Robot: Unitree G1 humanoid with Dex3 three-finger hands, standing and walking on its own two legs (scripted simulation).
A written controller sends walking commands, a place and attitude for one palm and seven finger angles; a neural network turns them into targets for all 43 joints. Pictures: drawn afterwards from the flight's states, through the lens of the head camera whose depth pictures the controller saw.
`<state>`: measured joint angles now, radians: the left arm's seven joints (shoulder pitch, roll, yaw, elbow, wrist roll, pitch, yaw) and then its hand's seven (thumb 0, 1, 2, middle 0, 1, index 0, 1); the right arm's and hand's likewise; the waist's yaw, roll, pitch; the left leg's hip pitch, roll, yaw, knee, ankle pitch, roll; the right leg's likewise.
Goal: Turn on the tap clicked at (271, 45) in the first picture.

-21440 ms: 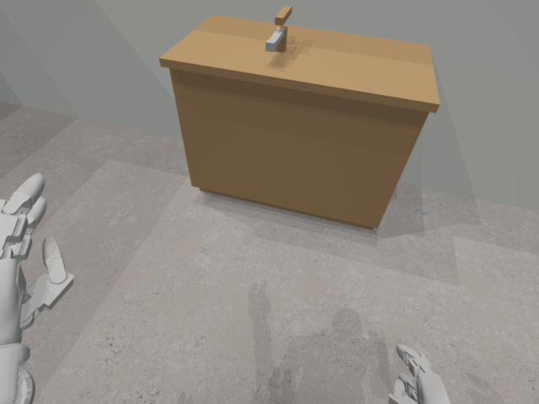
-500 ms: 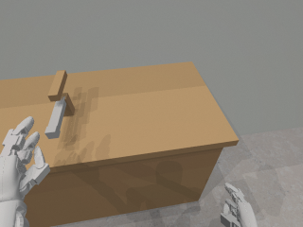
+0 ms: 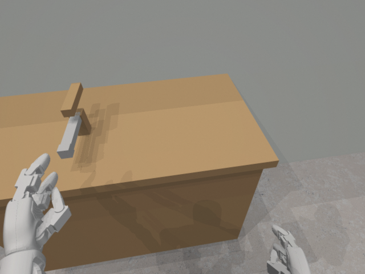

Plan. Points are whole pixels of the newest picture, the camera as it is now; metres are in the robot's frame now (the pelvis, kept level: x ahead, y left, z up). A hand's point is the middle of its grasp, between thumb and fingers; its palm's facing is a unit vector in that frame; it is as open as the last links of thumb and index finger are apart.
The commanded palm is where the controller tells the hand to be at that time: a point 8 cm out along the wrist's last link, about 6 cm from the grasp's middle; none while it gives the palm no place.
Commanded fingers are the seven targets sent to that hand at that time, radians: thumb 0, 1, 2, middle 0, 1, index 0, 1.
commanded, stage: turn the palm inward beside the body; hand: left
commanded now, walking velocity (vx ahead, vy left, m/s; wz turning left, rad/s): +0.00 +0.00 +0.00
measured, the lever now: (65, 151) +0.36 +0.35 +0.07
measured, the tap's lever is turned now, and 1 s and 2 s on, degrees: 0 0 0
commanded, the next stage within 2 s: reach beside the lever's end, fingers flat in 0.46 s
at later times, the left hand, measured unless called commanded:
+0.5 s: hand (77, 200) +0.20 +0.21 +0.13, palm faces +0.47 -0.87 -0.15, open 7.4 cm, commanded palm +0.15 +0.26 +0.15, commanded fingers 0.00 0.90 0.90 -0.20 -0.30 -0.20 -0.30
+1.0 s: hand (67, 190) +0.22 +0.25 +0.12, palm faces +0.47 -0.87 -0.14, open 7.4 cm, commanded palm +0.18 +0.30 +0.13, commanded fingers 0.00 0.90 0.90 -0.20 -0.29 -0.20 -0.29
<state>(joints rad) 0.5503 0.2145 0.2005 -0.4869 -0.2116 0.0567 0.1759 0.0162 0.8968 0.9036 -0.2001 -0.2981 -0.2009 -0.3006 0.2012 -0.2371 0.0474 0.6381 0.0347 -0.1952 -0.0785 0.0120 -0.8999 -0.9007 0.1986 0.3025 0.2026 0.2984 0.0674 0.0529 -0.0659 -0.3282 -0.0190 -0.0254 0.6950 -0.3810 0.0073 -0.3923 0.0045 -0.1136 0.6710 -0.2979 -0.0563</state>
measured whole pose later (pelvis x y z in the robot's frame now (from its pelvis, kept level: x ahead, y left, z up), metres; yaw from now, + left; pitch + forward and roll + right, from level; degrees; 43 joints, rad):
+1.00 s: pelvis +0.02 +0.00 +0.00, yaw +0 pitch +3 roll +0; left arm 0.43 0.23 0.28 -0.31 -0.24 -0.01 0.13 0.02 0.90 0.90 -0.20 -0.30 -0.20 -0.30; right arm 0.20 -0.25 0.03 0.67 0.03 -0.20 -0.08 0.01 -0.90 -0.90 0.20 0.30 0.20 0.30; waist 0.06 0.06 -0.06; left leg -0.33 -0.02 -0.03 0.67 -0.39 0.00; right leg -0.39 0.01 -0.11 0.65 -0.31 -0.06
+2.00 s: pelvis +0.02 +0.01 +0.00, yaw +0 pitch +8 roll -1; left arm -0.04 0.39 0.52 0.37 -0.25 -0.16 -0.03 0.02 0.90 0.90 -0.16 -0.19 -0.16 -0.19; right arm 0.21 -0.27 0.01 0.72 0.03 -0.16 -0.10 0.01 -0.90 -0.90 0.20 0.30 0.20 0.30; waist 0.02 0.03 -0.06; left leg -0.45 -0.01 -0.02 0.72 -0.40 0.02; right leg -0.51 0.01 -0.11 0.68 -0.30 -0.05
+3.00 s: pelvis +0.01 +0.03 -0.01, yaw -1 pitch +11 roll -2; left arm -0.23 0.45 0.53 0.60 -0.21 -0.23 -0.08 0.02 0.90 0.90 -0.15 -0.15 -0.15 -0.15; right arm 0.24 -0.26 0.03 0.69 0.02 -0.11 -0.09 0.01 -0.90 -0.90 0.20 0.30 0.20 0.30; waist -0.01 0.02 -0.09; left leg -0.58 -0.03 -0.02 0.81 -0.43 0.04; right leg -0.62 0.00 -0.11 0.73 -0.31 -0.03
